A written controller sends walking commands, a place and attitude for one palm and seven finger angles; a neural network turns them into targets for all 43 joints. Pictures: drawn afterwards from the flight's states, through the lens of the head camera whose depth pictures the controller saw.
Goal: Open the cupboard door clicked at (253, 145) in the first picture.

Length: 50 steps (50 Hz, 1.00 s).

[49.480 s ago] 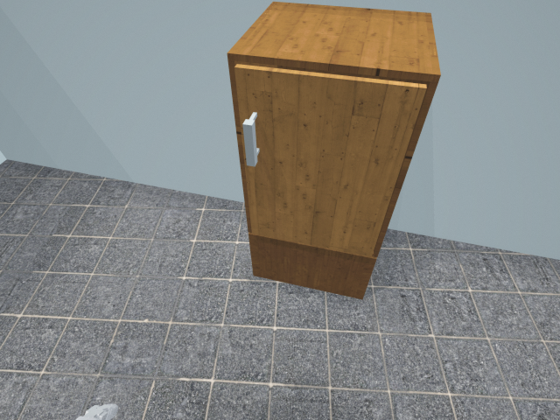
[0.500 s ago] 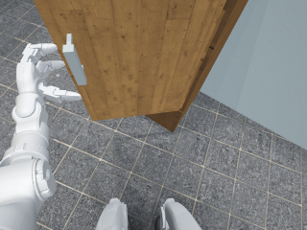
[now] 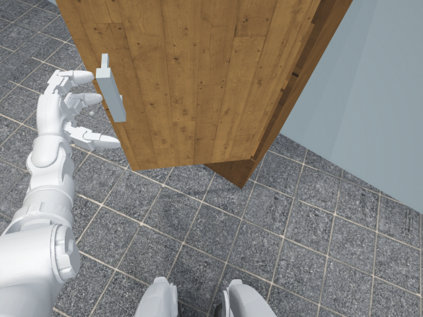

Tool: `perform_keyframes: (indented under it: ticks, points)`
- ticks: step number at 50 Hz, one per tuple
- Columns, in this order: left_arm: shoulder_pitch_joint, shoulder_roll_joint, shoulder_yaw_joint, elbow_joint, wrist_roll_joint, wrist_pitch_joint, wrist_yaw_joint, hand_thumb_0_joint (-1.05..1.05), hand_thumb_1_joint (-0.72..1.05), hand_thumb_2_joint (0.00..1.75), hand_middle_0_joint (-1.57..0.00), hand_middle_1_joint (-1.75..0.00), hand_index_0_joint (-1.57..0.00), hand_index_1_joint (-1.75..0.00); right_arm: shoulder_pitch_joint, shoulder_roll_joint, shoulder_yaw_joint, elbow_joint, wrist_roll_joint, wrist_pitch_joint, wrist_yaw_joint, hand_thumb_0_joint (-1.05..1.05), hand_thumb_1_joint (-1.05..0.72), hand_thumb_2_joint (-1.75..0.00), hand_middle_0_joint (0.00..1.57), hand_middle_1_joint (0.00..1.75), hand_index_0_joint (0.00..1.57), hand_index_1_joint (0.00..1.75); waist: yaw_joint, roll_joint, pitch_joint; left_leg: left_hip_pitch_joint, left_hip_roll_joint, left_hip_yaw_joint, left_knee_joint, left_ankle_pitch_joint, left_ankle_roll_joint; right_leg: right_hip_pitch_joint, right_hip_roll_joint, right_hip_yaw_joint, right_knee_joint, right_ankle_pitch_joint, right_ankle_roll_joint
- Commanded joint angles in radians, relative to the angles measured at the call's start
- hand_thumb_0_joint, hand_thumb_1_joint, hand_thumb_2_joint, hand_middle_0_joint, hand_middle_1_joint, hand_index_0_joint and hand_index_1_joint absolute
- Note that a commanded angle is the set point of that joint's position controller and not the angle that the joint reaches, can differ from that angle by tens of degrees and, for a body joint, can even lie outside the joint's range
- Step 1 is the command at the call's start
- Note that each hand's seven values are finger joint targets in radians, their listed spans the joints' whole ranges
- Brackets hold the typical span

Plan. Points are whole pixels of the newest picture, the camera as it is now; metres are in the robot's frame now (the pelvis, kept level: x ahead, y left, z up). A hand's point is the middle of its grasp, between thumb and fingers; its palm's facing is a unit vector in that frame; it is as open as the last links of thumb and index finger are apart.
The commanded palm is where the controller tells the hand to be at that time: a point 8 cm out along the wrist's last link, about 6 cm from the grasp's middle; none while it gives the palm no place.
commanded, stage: move the hooked fingers beside the handle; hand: left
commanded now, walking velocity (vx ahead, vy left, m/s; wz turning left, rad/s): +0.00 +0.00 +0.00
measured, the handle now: (113, 89) +0.54 +0.17 +0.06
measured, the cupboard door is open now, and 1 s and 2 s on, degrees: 43 43 43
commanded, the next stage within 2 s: slide the fingers in behind the handle in 0.26 s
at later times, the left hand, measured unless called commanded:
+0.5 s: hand (92, 118) +0.47 +0.20 +0.06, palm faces +0.09 -1.00 -0.01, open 14.0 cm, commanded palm +0.44 +0.24 +0.05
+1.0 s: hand (112, 113) +0.48 +0.17 +0.06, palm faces +0.09 -1.00 -0.01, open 14.0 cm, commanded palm +0.45 +0.21 +0.05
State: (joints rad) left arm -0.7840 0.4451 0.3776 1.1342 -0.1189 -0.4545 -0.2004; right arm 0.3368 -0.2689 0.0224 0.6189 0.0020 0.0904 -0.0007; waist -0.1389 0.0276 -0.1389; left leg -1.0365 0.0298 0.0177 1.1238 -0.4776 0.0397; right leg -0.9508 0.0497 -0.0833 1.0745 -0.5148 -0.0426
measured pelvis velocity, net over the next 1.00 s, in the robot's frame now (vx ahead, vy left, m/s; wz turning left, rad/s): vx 0.00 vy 0.00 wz -0.01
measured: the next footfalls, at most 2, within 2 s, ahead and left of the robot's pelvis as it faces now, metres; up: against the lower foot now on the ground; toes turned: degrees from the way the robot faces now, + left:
none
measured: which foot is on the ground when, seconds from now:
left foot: down 0.00-1.00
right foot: down 0.00-1.00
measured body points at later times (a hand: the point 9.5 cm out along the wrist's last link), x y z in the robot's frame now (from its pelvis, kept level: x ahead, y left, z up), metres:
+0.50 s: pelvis -0.01 +0.00 +0.00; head +0.11 +0.02 +0.43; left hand +0.46 +0.25 +0.06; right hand +0.02 -0.27 -0.11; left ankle +0.02 +0.09 -0.65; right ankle -0.01 -0.10 -0.65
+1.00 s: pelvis +0.00 +0.00 +0.00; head +0.11 +0.02 +0.43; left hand +0.47 +0.22 +0.06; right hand +0.02 -0.26 -0.12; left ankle +0.02 +0.09 -0.65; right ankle -0.01 -0.10 -0.65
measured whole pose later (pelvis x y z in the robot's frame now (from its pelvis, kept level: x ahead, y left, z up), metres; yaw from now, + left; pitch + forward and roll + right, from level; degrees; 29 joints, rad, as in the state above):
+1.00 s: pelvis +0.00 +0.00 +0.00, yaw +0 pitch +22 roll -3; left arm -0.77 0.35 0.33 1.09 -0.09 -0.52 -0.07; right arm 0.37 -0.25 0.02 0.63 -0.02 0.09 0.03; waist -0.14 0.03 -0.15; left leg -1.04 0.03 0.03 1.13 -0.48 0.04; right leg -0.96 0.05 -0.07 1.09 -0.51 -0.04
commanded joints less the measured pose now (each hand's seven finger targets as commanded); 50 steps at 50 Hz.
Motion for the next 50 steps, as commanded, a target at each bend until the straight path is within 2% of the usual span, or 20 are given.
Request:
perform_keyframes:
  ticks: [1, 2, 5, 7, 8, 11, 15, 17, 18, 19, 21, 24, 26, 27, 28, 33, 36, 40, 44, 50]
  points:
    - [-0.373, 0.250, 0.058, -0.255, -0.020, -0.084, 0.030, 0.00, -0.50, 0.30, -0.30, -1.20, -0.30, -1.20, 0.158, -0.169, -0.063, -0.063, -0.006, -0.014, -0.008, 0.00, -0.90, -0.90, 0.20, 0.30, 0.20, 0.30, 0.001, 0.080, -0.463, 0.408, -0.005, -0.073, -0.090, 0.426, 0.000, 0.138, 0.004, 0.074, -0.118, 0.399, 0.025]
    - [-0.387, 0.261, 0.060, -0.281, -0.012, -0.100, 0.036, 0.00, -0.50, 0.30, -0.30, -1.20, -0.30, -1.20, 0.155, -0.171, -0.063, -0.063, -0.008, -0.015, -0.006, 0.00, -0.90, -0.90, 0.20, 0.30, 0.20, 0.30, 0.003, 0.095, -0.493, 0.427, -0.002, -0.075, -0.090, 0.430, -0.005, 0.136, 0.004, 0.074, -0.113, 0.394, 0.026]
    - [-0.398, 0.292, 0.079, -0.276, 0.002, -0.120, 0.052, 0.00, -0.50, 0.30, -0.30, -1.20, -0.30, -1.20, 0.151, -0.170, -0.063, -0.057, -0.008, -0.016, -0.004, 0.00, -0.90, -0.90, 0.20, 0.30, 0.20, 0.30, 0.001, 0.095, -0.476, 0.406, -0.002, -0.072, -0.088, 0.405, -0.004, 0.149, 0.006, 0.080, -0.118, 0.382, 0.027]
    - [-0.406, 0.265, 0.053, -0.278, 0.007, -0.121, 0.047, 0.00, -0.50, 0.30, -0.30, -1.20, -0.30, -1.20, 0.155, -0.169, -0.062, -0.053, -0.008, -0.015, -0.004, 0.00, -0.90, -0.90, 0.20, 0.30, 0.20, 0.30, -0.008, 0.102, -0.499, 0.434, -0.002, -0.074, -0.089, 0.419, -0.004, 0.143, 0.007, 0.079, -0.117, 0.391, 0.028]
    - [-0.377, 0.282, 0.070, -0.262, 0.006, -0.117, 0.042, 0.00, -0.50, 0.30, -0.30, -1.20, -0.30, -1.20, 0.156, -0.172, -0.064, -0.052, -0.007, -0.013, -0.005, 0.00, -0.90, -0.90, 0.20, 0.30, 0.20, 0.30, 0.004, 0.107, -0.488, 0.433, -0.001, -0.075, -0.094, 0.420, -0.008, 0.148, 0.007, 0.076, -0.121, 0.387, 0.025]
    - [-0.340, 0.216, 0.023, -0.231, -0.010, -0.092, 0.019, 0.00, -0.50, 0.30, -0.30, -1.20, -0.30, -1.20, 0.156, -0.168, -0.063, -0.055, -0.003, -0.011, -0.004, 0.00, -0.90, -0.90, 0.20, 0.30, 0.20, 0.30, -0.007, 0.096, -0.457, 0.434, -0.002, -0.072, -0.105, 0.404, -0.005, 0.143, 0.009, 0.071, -0.135, 0.376, 0.024]
    - [-0.334, 0.191, 0.001, -0.204, -0.026, -0.067, 0.001, 0.00, -0.50, 0.30, -0.30, -1.20, -0.30, -1.20, 0.153, -0.169, -0.063, -0.055, 0.004, -0.008, -0.008, 0.00, -0.90, -0.90, 0.20, 0.30, 0.20, 0.30, -0.012, 0.057, -0.395, 0.380, -0.005, -0.070, -0.118, 0.347, -0.001, 0.142, 0.006, 0.072, -0.151, 0.344, 0.027]
    - [-0.344, 0.172, -0.004, -0.235, -0.034, -0.079, 0.002, 0.00, -0.50, 0.30, -0.30, -1.20, -0.30, -1.20, 0.152, -0.168, -0.065, -0.055, 0.002, -0.012, -0.007, 0.00, -0.90, -0.90, 0.20, 0.30, 0.20, 0.30, -0.011, 0.079, -0.420, 0.421, -0.004, -0.072, -0.115, 0.368, -0.003, 0.121, 0.007, 0.069, -0.149, 0.347, 0.025]
    - [-0.343, 0.215, 0.030, -0.233, -0.035, -0.085, 0.009, 0.00, -0.50, 0.30, -0.30, -1.20, -0.30, -1.20, 0.153, -0.173, -0.066, -0.049, 0.001, -0.012, -0.009, 0.00, -0.90, -0.90, 0.20, 0.30, 0.20, 0.30, -0.004, 0.062, -0.416, 0.401, -0.003, -0.072, -0.113, 0.353, -0.003, 0.131, 0.006, 0.072, -0.149, 0.338, 0.025]
    - [-0.358, 0.200, 0.015, -0.232, -0.032, -0.090, 0.013, 0.00, -0.50, 0.30, -0.30, -1.20, -0.30, -1.20, 0.152, -0.170, -0.064, -0.050, 0.002, -0.013, -0.010, 0.00, -0.90, -0.90, 0.20, 0.30, 0.20, 0.30, -0.016, 0.042, -0.405, 0.383, -0.005, -0.073, -0.113, 0.334, 0.000, 0.127, 0.007, 0.076, -0.151, 0.325, 0.028]
    - [-0.412, 0.167, -0.015, -0.240, -0.023, -0.108, 0.026, 0.00, -0.50, 0.30, -0.30, -1.20, -0.30, -1.20, 0.150, -0.164, -0.064, -0.043, -0.002, -0.021, -0.009, 0.00, -0.90, -0.90, 0.20, 0.30, 0.20, 0.30, -0.031, 0.072, -0.384, 0.393, -0.004, -0.081, -0.109, 0.314, -0.001, 0.082, 0.006, 0.071, -0.145, 0.294, 0.025]
    - [-0.407, 0.211, 0.023, -0.257, -0.012, -0.126, 0.050, 0.00, -0.50, 0.30, -0.30, -1.20, -0.30, -1.20, 0.152, -0.172, -0.067, -0.041, -0.007, -0.025, -0.005, 0.00, -0.90, -0.90, 0.20, 0.30, 0.20, 0.30, -0.006, 0.101, -0.446, 0.419, -0.004, -0.087, -0.109, 0.323, -0.007, 0.092, 0.005, 0.070, -0.134, 0.284, 0.021]
    - [-0.412, 0.206, 0.016, -0.242, -0.003, -0.129, 0.060, 0.00, -0.50, 0.30, -0.30, -1.20, -0.30, -1.20, 0.154, -0.172, -0.066, -0.039, -0.009, -0.025, -0.004, 0.00, -0.90, -0.90, 0.20, 0.30, 0.20, 0.30, -0.012, 0.106, -0.445, 0.427, -0.003, -0.091, -0.104, 0.330, -0.009, 0.077, 0.007, 0.067, -0.126, 0.284, 0.018]
    - [-0.427, 0.169, -0.020, -0.232, 0.003, -0.126, 0.062, 0.00, -0.50, 0.30, -0.30, -1.20, -0.30, -1.20, 0.148, -0.167, -0.063, -0.038, -0.008, -0.025, -0.001, 0.00, -0.90, -0.90, 0.20, 0.30, 0.20, 0.30, -0.023, 0.119, -0.436, 0.427, -0.004, -0.090, -0.104, 0.317, -0.009, 0.057, 0.006, 0.065, -0.129, 0.272, 0.022]
    - [-0.424, 0.211, 0.017, -0.211, 0.006, -0.120, 0.072, 0.00, -0.50, 0.30, -0.30, -1.20, -0.30, -1.20, 0.153, -0.174, -0.063, -0.034, -0.011, -0.024, -0.002, 0.00, -0.90, -0.90, 0.20, 0.30, 0.20, 0.30, -0.016, 0.099, -0.422, 0.408, -0.002, -0.094, -0.106, 0.306, -0.010, 0.063, 0.006, 0.064, -0.127, 0.263, 0.020]
    - [-0.418, 0.172, -0.006, -0.242, 0.008, -0.115, 0.088, 0.00, -0.50, 0.30, -0.30, -1.20, -0.30, -1.20, 0.150, -0.168, -0.065, -0.047, -0.013, -0.021, 0.002, 0.00, -0.90, -0.90, 0.20, 0.30, 0.20, 0.30, -0.012, 0.116, -0.473, 0.447, -0.002, -0.090, -0.105, 0.354, -0.012, 0.080, 0.007, 0.061, -0.123, 0.303, 0.021]
    - [-0.405, 0.133, -0.025, -0.252, 0.001, -0.120, 0.098, 0.00, -0.50, 0.30, -0.30, -1.20, -0.30, -1.20, 0.152, -0.166, -0.066, -0.053, -0.014, -0.022, 0.008, 0.00, -0.90, -0.90, 0.20, 0.30, 0.20, 0.30, -0.011, 0.105, -0.467, 0.445, -0.004, -0.091, -0.106, 0.359, -0.012, 0.084, 0.010, 0.058, -0.122, 0.308, 0.018]
    - [-0.418, 0.116, -0.043, -0.190, 0.016, -0.099, 0.115, 0.00, -0.50, 0.30, -0.30, -1.20, -0.30, -1.20, 0.155, -0.168, -0.066, -0.047, -0.013, -0.016, 0.008, 0.00, -0.90, -0.90, 0.20, 0.30, 0.20, 0.30, -0.037, 0.041, -0.392, 0.378, -0.005, -0.086, -0.109, 0.297, -0.006, 0.068, 0.007, 0.061, -0.135, 0.275, 0.026]
    - [-0.421, 0.130, -0.016, -0.262, 0.015, -0.126, 0.130, 0.00, -0.50, 0.30, -0.30, -1.20, -0.30, -1.20, 0.158, -0.163, -0.071, -0.051, -0.020, -0.020, 0.013, 0.00, -0.90, -0.90, 0.20, 0.30, 0.20, 0.30, -0.009, 0.091, -0.486, 0.439, -0.007, -0.084, -0.101, 0.366, -0.011, 0.095, 0.006, 0.063, -0.121, 0.325, 0.021]
    - [-0.389, 0.076, -0.054, -0.257, 0.025, -0.133, 0.147, 0.00, -0.50, 0.30, -0.30, -1.20, -0.30, -1.20, 0.154, -0.152, -0.072, -0.051, -0.021, -0.013, 0.024, 0.00, -0.90, -0.90, 0.20, 0.30, 0.20, 0.30, -0.010, 0.088, -0.460, 0.431, -0.008, -0.076, -0.102, 0.381, -0.014, 0.107, 0.009, 0.061, -0.120, 0.354, 0.022]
